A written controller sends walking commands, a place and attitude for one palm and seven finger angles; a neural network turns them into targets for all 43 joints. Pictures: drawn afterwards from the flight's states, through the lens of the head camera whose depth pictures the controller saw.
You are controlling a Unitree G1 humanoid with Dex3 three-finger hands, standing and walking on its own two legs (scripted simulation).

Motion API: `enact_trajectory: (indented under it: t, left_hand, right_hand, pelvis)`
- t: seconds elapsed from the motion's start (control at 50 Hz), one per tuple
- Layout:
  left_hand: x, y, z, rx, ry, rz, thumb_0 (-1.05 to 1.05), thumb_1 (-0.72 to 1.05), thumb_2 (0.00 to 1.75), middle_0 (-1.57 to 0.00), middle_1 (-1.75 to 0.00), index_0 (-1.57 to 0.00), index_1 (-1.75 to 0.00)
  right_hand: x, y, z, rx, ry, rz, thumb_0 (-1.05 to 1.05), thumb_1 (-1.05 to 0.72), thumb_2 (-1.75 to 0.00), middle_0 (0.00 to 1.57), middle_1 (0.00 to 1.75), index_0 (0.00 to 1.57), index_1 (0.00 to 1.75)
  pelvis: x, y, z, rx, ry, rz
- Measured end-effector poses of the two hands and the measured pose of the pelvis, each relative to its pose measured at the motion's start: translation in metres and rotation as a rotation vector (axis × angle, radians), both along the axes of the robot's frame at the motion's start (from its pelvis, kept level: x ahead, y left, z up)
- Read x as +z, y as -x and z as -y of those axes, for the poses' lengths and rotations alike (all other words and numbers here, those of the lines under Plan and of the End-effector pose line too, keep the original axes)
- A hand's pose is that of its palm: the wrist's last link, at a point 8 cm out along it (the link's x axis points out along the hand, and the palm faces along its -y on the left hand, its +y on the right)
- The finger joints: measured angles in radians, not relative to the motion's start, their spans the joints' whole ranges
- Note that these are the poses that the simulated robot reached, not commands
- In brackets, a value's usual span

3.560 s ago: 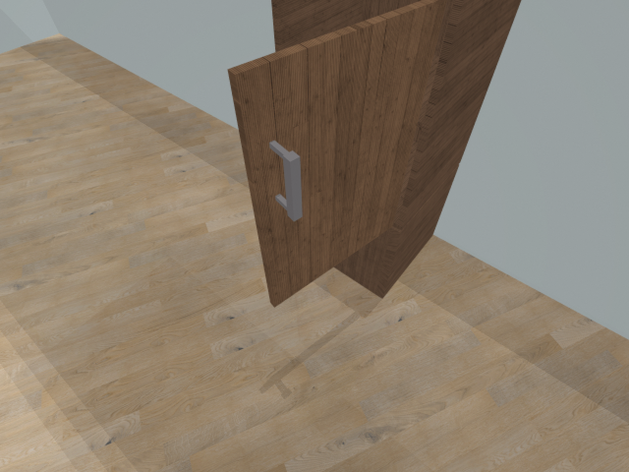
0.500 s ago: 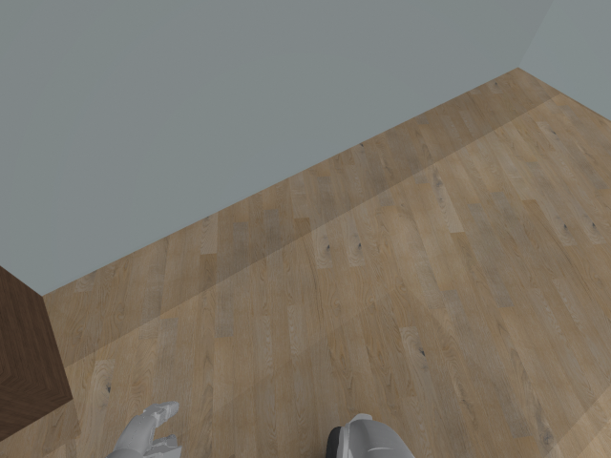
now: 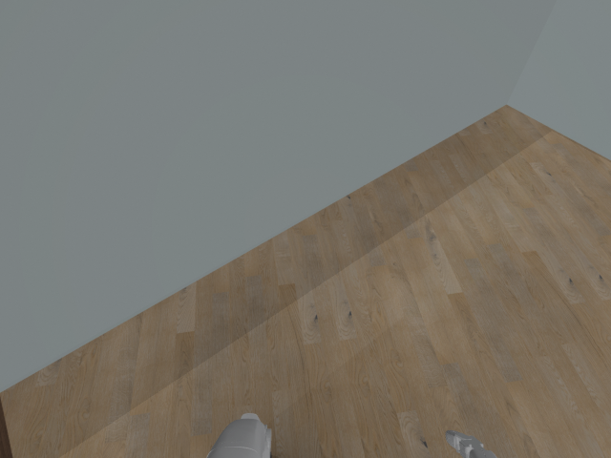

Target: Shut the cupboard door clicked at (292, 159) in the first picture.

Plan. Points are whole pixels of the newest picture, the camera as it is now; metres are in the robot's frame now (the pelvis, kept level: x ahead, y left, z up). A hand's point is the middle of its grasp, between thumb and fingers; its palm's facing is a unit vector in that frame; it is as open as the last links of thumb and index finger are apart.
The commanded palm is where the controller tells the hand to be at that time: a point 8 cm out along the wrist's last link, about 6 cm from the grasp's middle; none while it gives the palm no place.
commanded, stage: walk to a spot facing it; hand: left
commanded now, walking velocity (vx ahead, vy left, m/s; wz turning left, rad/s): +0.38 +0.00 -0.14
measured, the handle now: out of the picture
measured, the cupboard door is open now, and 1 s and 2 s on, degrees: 78 78 78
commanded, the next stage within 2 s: turn to face it in 0.32 s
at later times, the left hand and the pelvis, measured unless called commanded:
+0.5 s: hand (230, 309) +0.37 +0.19 -0.17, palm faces -0.18 -0.96 -0.22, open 7.3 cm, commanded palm none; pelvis +0.24 +0.01 +0.00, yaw -10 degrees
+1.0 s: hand (240, 288) +0.43 +0.19 -0.20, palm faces +0.12 -0.98 -0.15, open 7.3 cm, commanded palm none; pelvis +0.35 +0.00 -0.02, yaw +6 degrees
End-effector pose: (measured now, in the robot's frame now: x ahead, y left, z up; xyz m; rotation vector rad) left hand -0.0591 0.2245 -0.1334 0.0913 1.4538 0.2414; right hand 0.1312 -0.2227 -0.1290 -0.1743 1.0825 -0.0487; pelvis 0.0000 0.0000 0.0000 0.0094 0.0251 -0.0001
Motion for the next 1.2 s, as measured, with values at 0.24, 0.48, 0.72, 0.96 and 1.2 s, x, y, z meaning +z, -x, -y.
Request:
enact_trajectory:
  t: [0.24,0.48,0.72,0.96,1.2]
  left_hand:
    - [-0.025,-0.12,-0.024,-0.056,0.077,-0.106,0.01,0.91,0.9,-0.2,-0.3,-0.2,-0.3]
    - [-0.001,-0.411,-0.02,-0.321,0.009,0.228,0.0,0.92,0.9,-0.19,-0.29,-0.2,-0.3]
    - [-0.002,-0.525,0.055,-0.329,0.035,0.384,0.0,0.91,0.9,-0.19,-0.29,-0.2,-0.3]
    - [-0.041,-0.49,0.0,-0.065,0.059,0.294,-0.01,0.91,0.9,-0.19,-0.29,-0.21,-0.3]
    - [0.0,-0.453,-0.041,0.087,-0.104,0.192,0.0,0.91,0.9,-0.19,-0.29,-0.2,-0.3]
  right_hand:
    - [-0.005,-0.085,-0.03,-0.087,0.044,0.008,0.0,-0.9,-0.9,0.2,0.3,0.2,0.29]
    - [-0.005,0.0,-0.011,-0.349,0.048,-0.402,0.0,-0.92,-0.9,0.2,0.3,0.2,0.29]
    - [-0.019,-0.078,0.005,-0.337,-0.035,-0.499,0.0,-0.91,-0.9,0.2,0.3,0.2,0.29]
    - [-0.012,-0.258,0.017,-0.09,0.111,-0.193,0.0,-0.9,-0.9,0.2,0.3,0.2,0.29]
    - [-0.001,-0.332,0.028,0.087,0.122,-0.184,0.0,-0.9,-0.9,0.2,0.3,0.2,0.3]
  pelvis:
    - [-0.012,-0.128,-0.034,-0.074,0.0,0.039]
    - [-0.001,-0.23,-0.015,-0.179,0.008,0.024]
    - [-0.008,-0.306,0.026,-0.067,0.006,0.023]
    - [-0.023,-0.345,0.0,0.088,0.041,-0.009]
    - [-0.001,-0.37,0.014,0.208,0.028,-0.021]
